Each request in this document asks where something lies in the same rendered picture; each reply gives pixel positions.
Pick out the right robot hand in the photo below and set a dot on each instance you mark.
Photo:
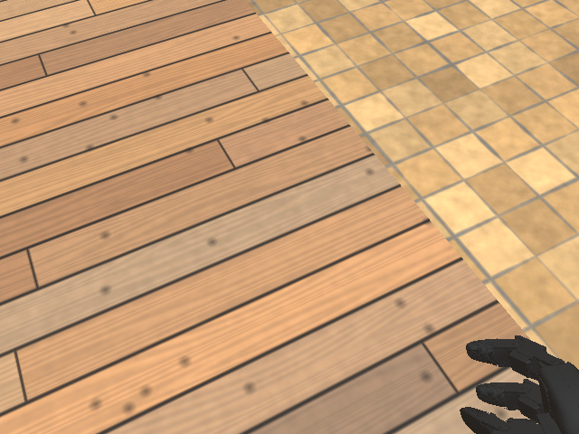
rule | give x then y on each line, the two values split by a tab
553	404

